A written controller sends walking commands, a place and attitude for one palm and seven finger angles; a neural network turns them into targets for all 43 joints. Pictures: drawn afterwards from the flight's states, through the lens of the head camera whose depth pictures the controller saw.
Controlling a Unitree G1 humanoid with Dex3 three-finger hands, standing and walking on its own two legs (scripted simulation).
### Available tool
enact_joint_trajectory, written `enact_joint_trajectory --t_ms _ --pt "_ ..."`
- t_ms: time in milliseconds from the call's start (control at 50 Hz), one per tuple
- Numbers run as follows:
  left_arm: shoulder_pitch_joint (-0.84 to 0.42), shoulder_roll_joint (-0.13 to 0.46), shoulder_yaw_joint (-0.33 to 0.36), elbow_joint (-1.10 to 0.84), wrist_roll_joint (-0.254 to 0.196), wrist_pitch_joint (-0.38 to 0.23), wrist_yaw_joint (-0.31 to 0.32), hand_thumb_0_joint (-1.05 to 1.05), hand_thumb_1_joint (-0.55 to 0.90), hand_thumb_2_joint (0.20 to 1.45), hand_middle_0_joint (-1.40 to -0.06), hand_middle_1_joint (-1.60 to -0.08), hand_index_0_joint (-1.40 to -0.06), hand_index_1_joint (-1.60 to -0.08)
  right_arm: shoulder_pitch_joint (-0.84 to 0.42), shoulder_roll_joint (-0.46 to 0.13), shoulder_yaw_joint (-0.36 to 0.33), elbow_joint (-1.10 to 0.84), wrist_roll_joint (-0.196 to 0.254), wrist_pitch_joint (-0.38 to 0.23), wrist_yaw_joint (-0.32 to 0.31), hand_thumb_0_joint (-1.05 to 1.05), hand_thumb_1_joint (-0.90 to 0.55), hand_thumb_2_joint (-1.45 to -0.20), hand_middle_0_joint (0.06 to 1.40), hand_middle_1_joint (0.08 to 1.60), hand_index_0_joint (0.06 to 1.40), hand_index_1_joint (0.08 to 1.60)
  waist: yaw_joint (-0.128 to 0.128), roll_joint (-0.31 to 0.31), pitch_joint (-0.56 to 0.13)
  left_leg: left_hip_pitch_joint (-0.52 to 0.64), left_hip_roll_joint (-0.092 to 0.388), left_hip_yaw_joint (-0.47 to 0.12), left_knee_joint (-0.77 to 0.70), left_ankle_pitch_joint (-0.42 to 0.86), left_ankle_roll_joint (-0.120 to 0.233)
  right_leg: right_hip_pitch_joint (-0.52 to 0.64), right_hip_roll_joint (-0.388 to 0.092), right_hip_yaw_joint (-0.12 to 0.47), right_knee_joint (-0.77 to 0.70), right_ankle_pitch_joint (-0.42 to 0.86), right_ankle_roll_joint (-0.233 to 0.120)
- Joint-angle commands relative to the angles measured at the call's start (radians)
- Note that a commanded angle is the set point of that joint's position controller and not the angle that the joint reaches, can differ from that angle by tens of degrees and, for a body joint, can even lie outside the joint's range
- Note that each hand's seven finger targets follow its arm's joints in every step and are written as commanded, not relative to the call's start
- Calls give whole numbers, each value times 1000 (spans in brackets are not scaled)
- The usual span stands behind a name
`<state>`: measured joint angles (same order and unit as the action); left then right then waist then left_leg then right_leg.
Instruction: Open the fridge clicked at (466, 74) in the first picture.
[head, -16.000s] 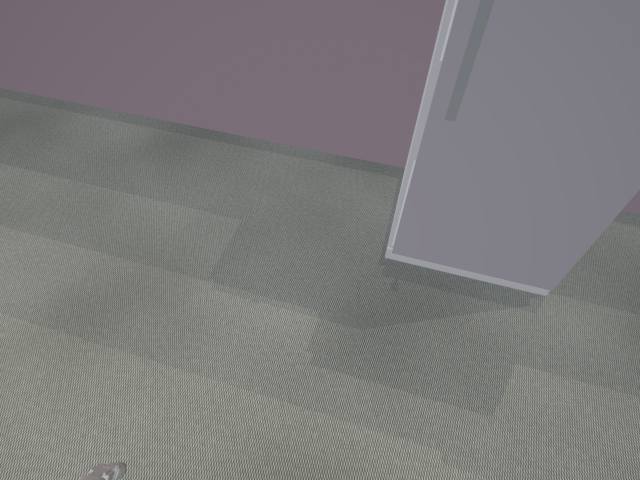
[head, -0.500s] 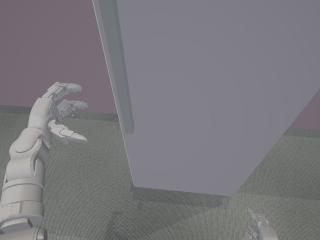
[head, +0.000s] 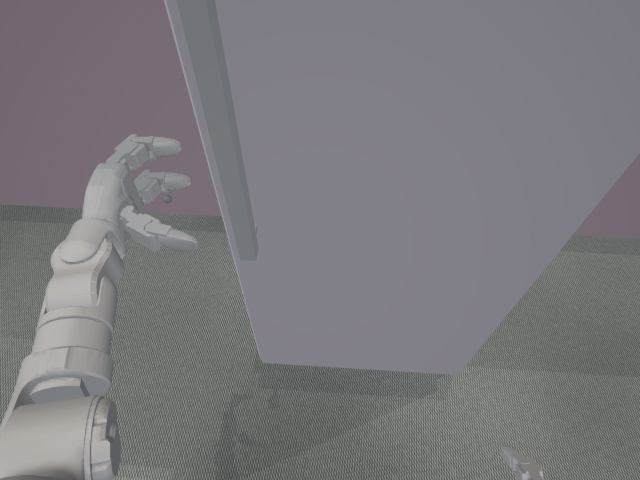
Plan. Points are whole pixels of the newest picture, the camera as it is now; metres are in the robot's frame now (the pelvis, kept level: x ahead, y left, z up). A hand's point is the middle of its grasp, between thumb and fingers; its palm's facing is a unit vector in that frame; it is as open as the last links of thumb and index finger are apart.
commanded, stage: move the hooked fingers beside the handle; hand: left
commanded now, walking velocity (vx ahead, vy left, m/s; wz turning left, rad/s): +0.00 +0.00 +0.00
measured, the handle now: (229, 126) +0.49 +0.13 +0.19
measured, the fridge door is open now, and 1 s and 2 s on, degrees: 0 0 0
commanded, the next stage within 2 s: feel for the door with the fingertips in 1.00 s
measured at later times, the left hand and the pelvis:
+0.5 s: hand (188, 192) +0.43 +0.19 +0.12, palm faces +0.04 -1.00 -0.03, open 14.0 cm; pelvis +0.00 -0.01 +0.00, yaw -1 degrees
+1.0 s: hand (184, 188) +0.43 +0.19 +0.13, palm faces +0.01 -1.00 -0.03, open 14.0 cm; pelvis -0.01 +0.00 +0.00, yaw -1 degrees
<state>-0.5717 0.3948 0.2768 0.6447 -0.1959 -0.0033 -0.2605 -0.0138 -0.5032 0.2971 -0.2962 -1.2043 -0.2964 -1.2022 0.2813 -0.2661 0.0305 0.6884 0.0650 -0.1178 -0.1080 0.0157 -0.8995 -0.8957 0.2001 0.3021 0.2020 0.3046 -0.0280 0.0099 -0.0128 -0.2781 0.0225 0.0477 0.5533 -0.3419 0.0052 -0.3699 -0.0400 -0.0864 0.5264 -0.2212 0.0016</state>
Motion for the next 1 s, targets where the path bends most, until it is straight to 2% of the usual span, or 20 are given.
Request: enact_joint_trajectory --t_ms 0,60,80,160,220,260,320,340,400,480,540,620,660,700,740,780,820,860,940,980 --pt "-493 241 56 -179 -4 -84 19 0 -500 300 -300 -1200 -300 -1200 -7 -156 -59 -102 -4 -43 -3 0 -900 -900 200 300 200 300 -17 20 -332 23 -12 -56 -62 348 -7 197 28 36 -7 276 -27" --pt "-531 216 37 -126 3 -94 29 0 -500 300 -300 -1200 -300 -1200 3 -152 -59 -96 -4 -40 1 0 -900 -900 200 300 200 300 -27 27 -320 8 -16 -52 -57 319 -6 180 29 39 -8 260 -27" --pt "-530 261 71 -106 12 -103 36 0 -500 300 -300 -1200 -300 -1200 14 -160 -62 -89 -8 -37 1 0 -900 -900 200 300 200 300 -20 9 -331 1 -14 -52 -52 328 -4 194 29 41 -2 269 -29" --pt "-582 224 38 -63 19 -134 39 0 -500 300 -300 -1200 -300 -1200 32 -154 -64 -85 -8 -37 7 0 -900 -900 200 300 200 300 -35 28 -345 3 -15 -52 -42 341 -5 174 34 41 8 285 -27" --pt "-549 239 61 -88 22 -157 44 0 -500 300 -300 -1200 -300 -1200 43 -153 -71 -92 -12 -36 14 0 -900 -900 200 300 200 300 -11 52 -426 27 -15 -52 -34 413 -7 216 35 46 24 340 -29" --pt "-491 208 48 -100 16 -152 42 0 -500 300 -300 -1200 -300 -1200 43 -149 -72 -100 -10 -34 21 0 -900 -900 200 300 200 300 -8 44 -426 35 -11 -45 -30 459 -7 223 37 44 23 375 -25" --pt "-423 247 92 -78 14 -132 45 0 -500 300 -300 -1200 -300 -1200 38 -157 -74 -108 -6 -20 22 0 -900 -900 200 300 200 300 -1 -16 -369 -19 -11 -32 -44 405 -1 240 35 46 13 371 -21" --pt "-429 220 66 -69 15 -123 45 0 -500 300 -300 -1200 -300 -1200 33 -154 -70 -112 -3 -17 21 0 -900 -900 200 300 200 300 -11 -29 -332 -35 -12 -29 -51 364 0 224 35 42 7 343 -19" --pt "-495 302 118 -114 21 -131 58 0 -500 300 -300 -1200 -300 -1200 26 -160 -69 -116 -6 -12 15 0 -900 -900 200 300 200 300 -13 -13 -343 -47 -15 -27 -57 301 7 233 30 57 -1 298 -18" --pt "-536 310 106 -165 24 -168 42 0 -500 300 -300 -1200 -300 -1200 20 -154 -69 -115 -6 -19 7 0 -900 -900 200 300 200 300 -19 31 -385 -16 -18 -22 -44 314 10 254 32 67 5 320 -21" --pt "-527 221 30 -143 5 -162 15 0 -500 300 -300 -1200 -300 -1200 11 -145 -66 -110 2 -28 4 0 -900 -900 200 300 200 300 -34 65 -353 4 -18 -29 -43 309 7 210 37 57 -2 303 -23" --pt "-517 209 27 -49 -11 -118 3 0 -500 300 -300 -1200 -300 -1200 14 -157 -63 -97 7 -28 1 0 -900 -900 200 300 200 300 -39 5 -295 -30 -20 -41 -50 249 5 174 34 47 -13 243 -24" --pt "-542 168 -6 -35 -9 -108 5 0 -500 300 -300 -1200 -300 -1200 13 -156 -61 -100 6 -29 4 0 -900 -900 200 300 200 300 -48 -9 -291 -36 -23 -44 -49 230 5 154 32 45 -15 217 -22" --pt "-574 231 36 -30 0 -120 20 0 -500 300 -300 -1200 -300 -1200 15 -161 -60 -96 2 -25 4 0 -900 -900 200 300 200 300 -42 8 -298 -44 -23 -46 -46 232 4 153 27 49 -8 214 -23" --pt "-598 208 19 -41 8 -142 28 0 -500 300 -300 -1200 -300 -1200 14 -153 -58 -102 -2 -29 7 0 -900 -900 200 300 200 300 -41 15 -322 -37 -25 -49 -39 244 3 156 29 49 2 221 -25" --pt "-625 273 65 -41 15 -171 40 0 -500 300 -300 -1200 -300 -1200 22 -160 -60 -95 -7 -29 6 0 -900 -900 200 300 200 300 -36 3 -348 -36 -24 -51 -32 251 4 170 29 56 10 227 -25" --pt "-619 242 43 -54 15 -188 36 0 -500 300 -300 -1200 -300 -1200 15 -149 -58 -106 -6 -33 10 0 -900 -900 200 300 200 300 -30 38 -380 -25 -25 -45 -30 278 3 185 30 58 19 260 -25" --pt "-579 298 93 -34 18 -195 35 0 -500 300 -300 -1200 -300 -1200 24 -156 -60 -104 -8 -33 11 0 -900 -900 200 300 200 300 -14 16 -394 -38 -23 -46 -31 296 2 214 31 58 27 286 -26" --pt "-516 220 38 -73 10 -176 22 0 -500 300 -300 -1200 -300 -1200 16 -150 -61 -121 -1 -32 17 0 -900 -900 200 300 200 300 -15 42 -382 -10 -17 -47 -34 356 -1 204 36 48 24 316 -27" --pt "-472 238 65 -95 2 -162 22 0 -500 300 -300 -1200 -300 -1200 19 -156 -67 -124 -2 -29 17 0 -900 -900 200 300 200 300 -5 30 -394 0 -15 -45 -33 386 -1 221 37 47 21 335 -26"
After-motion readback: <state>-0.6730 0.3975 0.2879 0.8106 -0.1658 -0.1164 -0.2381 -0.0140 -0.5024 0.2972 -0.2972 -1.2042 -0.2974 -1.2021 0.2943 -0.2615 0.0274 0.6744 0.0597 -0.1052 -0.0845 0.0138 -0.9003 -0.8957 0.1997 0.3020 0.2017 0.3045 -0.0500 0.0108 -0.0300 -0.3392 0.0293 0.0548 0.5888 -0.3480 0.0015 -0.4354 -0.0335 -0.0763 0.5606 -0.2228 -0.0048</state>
